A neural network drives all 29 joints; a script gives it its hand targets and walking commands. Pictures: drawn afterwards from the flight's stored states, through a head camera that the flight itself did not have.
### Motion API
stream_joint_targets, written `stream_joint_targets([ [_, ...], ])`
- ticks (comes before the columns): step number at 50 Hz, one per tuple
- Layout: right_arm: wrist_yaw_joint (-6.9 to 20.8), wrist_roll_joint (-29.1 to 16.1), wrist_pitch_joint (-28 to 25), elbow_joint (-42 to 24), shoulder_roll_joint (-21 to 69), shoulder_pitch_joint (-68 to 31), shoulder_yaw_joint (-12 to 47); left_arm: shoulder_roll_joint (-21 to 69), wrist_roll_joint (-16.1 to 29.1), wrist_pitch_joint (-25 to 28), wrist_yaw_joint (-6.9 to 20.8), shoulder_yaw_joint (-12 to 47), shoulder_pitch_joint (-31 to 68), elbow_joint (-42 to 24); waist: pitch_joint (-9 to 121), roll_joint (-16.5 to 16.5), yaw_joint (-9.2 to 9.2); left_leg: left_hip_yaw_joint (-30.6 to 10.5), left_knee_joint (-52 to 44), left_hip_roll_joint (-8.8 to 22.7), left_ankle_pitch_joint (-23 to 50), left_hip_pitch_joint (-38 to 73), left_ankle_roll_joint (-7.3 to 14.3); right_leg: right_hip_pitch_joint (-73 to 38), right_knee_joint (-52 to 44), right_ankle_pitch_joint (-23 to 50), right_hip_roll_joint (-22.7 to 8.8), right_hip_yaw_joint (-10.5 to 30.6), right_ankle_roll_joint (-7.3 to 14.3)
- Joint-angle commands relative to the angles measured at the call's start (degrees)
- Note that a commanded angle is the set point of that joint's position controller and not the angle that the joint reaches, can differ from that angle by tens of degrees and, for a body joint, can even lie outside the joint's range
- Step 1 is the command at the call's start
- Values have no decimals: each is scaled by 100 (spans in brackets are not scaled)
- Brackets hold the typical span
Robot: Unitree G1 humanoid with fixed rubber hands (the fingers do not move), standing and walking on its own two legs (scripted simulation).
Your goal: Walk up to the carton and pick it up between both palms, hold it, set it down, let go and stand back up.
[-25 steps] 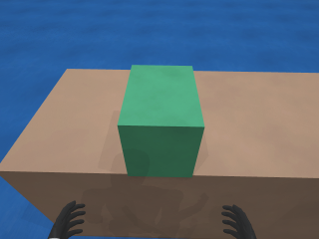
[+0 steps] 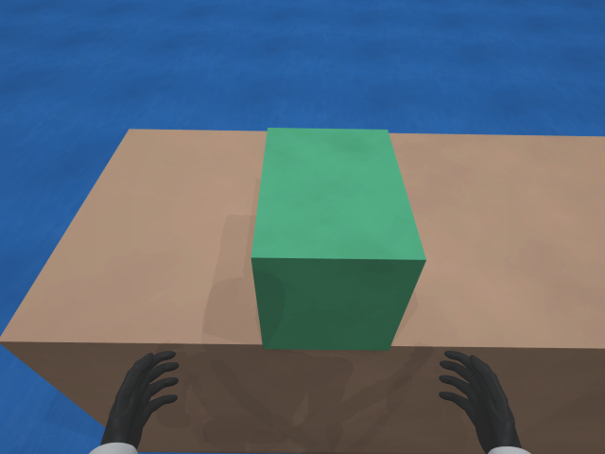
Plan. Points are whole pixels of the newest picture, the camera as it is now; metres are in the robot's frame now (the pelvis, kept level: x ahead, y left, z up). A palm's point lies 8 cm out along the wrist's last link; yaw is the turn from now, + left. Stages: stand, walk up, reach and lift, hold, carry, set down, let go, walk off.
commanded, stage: reach and lift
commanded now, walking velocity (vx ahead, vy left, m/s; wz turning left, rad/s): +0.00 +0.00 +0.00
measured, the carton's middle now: (326, 236) +0.44 -0.02 +0.04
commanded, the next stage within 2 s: none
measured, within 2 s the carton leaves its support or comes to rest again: neither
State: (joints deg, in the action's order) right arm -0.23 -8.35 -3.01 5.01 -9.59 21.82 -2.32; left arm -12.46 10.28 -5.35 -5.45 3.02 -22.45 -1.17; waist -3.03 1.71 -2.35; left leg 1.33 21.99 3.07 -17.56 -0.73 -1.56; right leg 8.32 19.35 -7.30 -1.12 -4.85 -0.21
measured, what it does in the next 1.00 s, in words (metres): stands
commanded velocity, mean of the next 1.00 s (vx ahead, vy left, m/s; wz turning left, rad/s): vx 0.00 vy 0.00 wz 0.00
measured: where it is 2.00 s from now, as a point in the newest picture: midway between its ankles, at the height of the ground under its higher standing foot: outside the picture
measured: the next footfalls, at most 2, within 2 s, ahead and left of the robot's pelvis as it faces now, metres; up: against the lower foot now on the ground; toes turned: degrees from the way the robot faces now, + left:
none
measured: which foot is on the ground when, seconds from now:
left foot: down 0.00-1.00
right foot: down 0.00-1.00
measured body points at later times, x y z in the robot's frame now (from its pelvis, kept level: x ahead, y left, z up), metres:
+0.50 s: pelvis +0.00 +0.01 +0.00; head +0.01 +0.01 +0.45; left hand +0.24 +0.21 +0.05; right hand +0.24 -0.21 +0.05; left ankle -0.06 +0.13 -0.74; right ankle +0.04 -0.13 -0.74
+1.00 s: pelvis -0.02 -0.01 +0.00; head +0.01 -0.02 +0.45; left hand +0.31 +0.20 +0.11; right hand +0.32 -0.22 +0.10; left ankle -0.06 +0.13 -0.74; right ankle +0.04 -0.13 -0.74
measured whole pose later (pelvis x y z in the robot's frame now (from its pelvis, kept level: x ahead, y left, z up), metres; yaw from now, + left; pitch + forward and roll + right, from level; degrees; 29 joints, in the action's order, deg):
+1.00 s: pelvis -0.02 -0.01 +0.00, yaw -2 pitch +0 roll +0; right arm -6.7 -19.2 19.1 3.0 -16.7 -14.2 -1.7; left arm -12.6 12.5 -36.2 -4.4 -9.0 13.5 -5.6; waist -3.6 1.3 -1.7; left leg 3.1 20.4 3.2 -14.7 -5.6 -2.2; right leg 14.4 18.9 -4.5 -0.6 -3.0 0.6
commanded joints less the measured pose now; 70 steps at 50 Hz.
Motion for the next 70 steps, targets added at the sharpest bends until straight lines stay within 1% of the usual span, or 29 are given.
stream_joint_targets([
  [1, 68, -203, -315, -1292, -675, -299, -286, -342, -46, 293, -124, -137, 414, -1467, 496, -34, 42, -90, -563, -249, 2155, -1524, -243, -1777, -45, 932, 285, 525, 303],
  [3, 106, -302, -242, -1290, -746, -314, -278, -208, -137, 213, -168, -106, 450, -1540, 295, 26, 18, -122, -597, -230, 2174, -1475, -275, -1741, -98, 816, 314, 528, 361],
  [4, 114, -322, -227, -1348, -800, -313, -299, -150, -173, 170, -185, -96, 444, -1602, 253, 0, 40, -141, -605, -226, 2188, -1403, -288, -1712, -123, 838, 326, 535, 369],
  [6, 130, -388, -242, -1548, -855, -415, -323, -81, -220, 134, -239, -136, 496, -1752, 362, -11, -10, -125, -581, -243, 2235, -1339, -296, -1687, -121, 848, 330, 550, 383],
  [7, 145, -425, -256, -1585, -867, -522, -346, -52, -251, 145, -268, -121, 636, -1820, 416, 74, -27, -130, -586, -242, 2166, -1345, -299, -1643, -119, 790, 329, 553, 398],
  [11, 197, -490, -258, -1446, -947, -741, -421, 136, -354, 90, -373, -87, 921, -1887, 362, 157, 6, -134, -631, -217, 2047, -1329, -325, -1625, -92, 796, 346, 579, 452],
  [13, 185, -545, -215, -1505, -1055, -955, -433, 157, -363, -68, -383, -99, 1108, -1932, 501, 155, 22, -103, -570, -236, 2204, -1197, -354, -1625, -105, 933, 353, 590, 457],
  [15, 123, -549, -119, -1603, -1155, -1158, -456, 127, -358, -295, -369, -189, 1284, -2011, 582, -7, 31, -73, -547, -245, 2282, -1090, -353, -1585, -130, 1011, 382, 574, 432],
  [19, 20, -716, 158, -1724, -1184, -1441, -385, 118, -310, -778, -374, -307, 1550, -2280, 695, 31, -26, -28, -553, -244, 2428, -935, -369, -1586, -139, 1077, 421, 578, 425],
  [20, -5, -734, 241, -1759, -1213, -1691, -411, 84, -284, -901, -371, -350, 1850, -2383, 802, 87, -23, -7, -555, -252, 2413, -929, -383, -1556, -154, 1050, 426, 573, 424],
  [22, -43, -773, 375, -1904, -1271, -1883, -422, 82, -221, -1119, -360, -417, 1981, -2463, 897, 33, -44, 26, -571, -249, 2337, -893, -363, -1520, -146, 1011, 438, 571, 421],
  [26, -128, -819, 703, -1906, -1303, -2379, -385, 6, -121, -1498, -264, -571, 2489, -2368, 970, -137, -10, 66, -594, -269, 2225, -893, -300, -1546, -188, 982, 425, 583, 368],
  [28, -171, -875, 856, -1864, -1325, -2640, -353, -62, -109, -1666, -209, -695, 2771, -2363, 1092, -70, -24, 118, -615, -292, 2210, -878, -298, -1554, -203, 969, 416, 598, 360],
  [31, -255, -951, 987, -1930, -1310, -3030, -304, -205, -25, -1831, -145, -899, 3094, -2365, 1345, -164, -47, 174, -582, -335, 2237, -979, -260, -1709, -160, 1089, 394, 620, 312],
  [34, -327, -899, 1199, -1796, -1326, -3567, -347, -312, 57, -2020, -50, -1003, 3633, -2150, 1385, -203, 8, 216, -674, -355, 1785, -1174, -202, -1723, -187, 809, 348, 635, 267],
  [36, -357, -925, 1355, -1653, -1323, -3835, -317, -378, 62, -2199, -31, -1120, 3873, -2033, 1368, -220, -13, 236, -762, -351, 1472, -1363, -139, -1754, -174, 576, 321, 646, 247],
  [40, -450, -993, 1567, -1558, -1346, -4517, -324, -578, 135, -2447, 2, -1265, 4522, -2019, 1797, -236, 20, 271, -700, -377, 1446, -1500, -108, -1943, -72, 717, 288, 657, 182],
  [41, -481, -983, 1592, -1597, -1385, -4718, -351, -607, 176, -2504, 19, -1287, 4635, -1937, 1943, -323, 42, 282, -653, -386, 1479, -1507, -99, -1987, -29, 835, 290, 637, 151],
  [45, -602, -1048, 1792, -1536, -1385, -5202, -242, -826, 181, -2707, 87, -1487, 5086, -1829, 2291, -416, 4, 320, -620, -437, 1500, -1646, -60, -2239, 82, 1096, 261, 633, 52],
  [48, -661, -1091, 1905, -1403, -1458, -5622, -287, -919, 223, -2823, 100, -1536, 5481, -1749, 2486, -344, 64, 294, -558, -432, 1581, -1751, -81, -2313, 180, 1207, 267, 609, 36],
  [49, -674, -1105, 1964, -1308, -1454, -5759, -257, -978, 217, -2870, 113, -1586, 5608, -1612, 2479, -370, 50, 300, -559, -445, 1527, -1809, -65, -2315, 170, 1185, 250, 621, 30],
  [50, -685, -1109, 2033, -1178, -1453, -5890, -264, -1003, 219, -2919, 126, -1567, 5772, -1527, 2463, -337, 107, 278, -568, -443, 1458, -1851, -63, -2309, 176, 1162, 245, 621, 33],
  [52, -705, -1139, 2130, -979, -1435, -6119, -219, -1062, 209, -3012, 156, -1569, 5998, -1292, 2466, -310, 132, 268, -570, -449, 1341, -1983, -46, -2344, 179, 1107, 214, 631, 25],
  [53, -723, -1152, 2160, -978, -1447, -6230, -202, -1084, 225, -3041, 185, -1572, 6059, -1191, 2584, -370, 150, 272, -552, -458, 1375, -1976, -34, -2390, 198, 1236, 203, 636, -4],
  [57, -753, -1228, 2212, -821, -1629, -6705, -310, -1235, 190, -3130, 157, -1611, 6560, -1363, 2954, -152, 219, 222, -414, -449, 1767, -1792, -139, -2366, 296, 1454, 277, 512, 4],
  [59, -748, -1240, 2229, -667, -1702, -6886, -323, -1262, 182, -3200, 141, -1610, 6712, -1250, 3034, -127, 243, 212, -323, -447, 1973, -1704, -168, -2326, 294, 1577, 306, 471, 19],
  [64, -711, -1376, 2286, -415, -1867, -7423, -267, -1426, 171, -3307, 98, -1636, 7144, -1022, 3242, -135, 219, 164, -230, -453, 2231, -1657, -180, -2323, 328, 1756, 341, 422, 15],
  [66, -694, -1417, 2301, -268, -1939, -7560, -257, -1457, 171, -3345, 89, -1633, 7282, -968, 3310, -161, 263, 145, -193, -449, 2376, -1574, -190, -2319, 321, 1901, 352, 406, 5],
  [70, -654, -1468, 2322, -12, -2079, -8198, -321, -1618, 244, -3349, 41, -1530, 7924, -668, 3503, -60, 302, 116, -179, -451, 2198, -1647, -179, -2188, 329, 1798, 340, 388, 5],
])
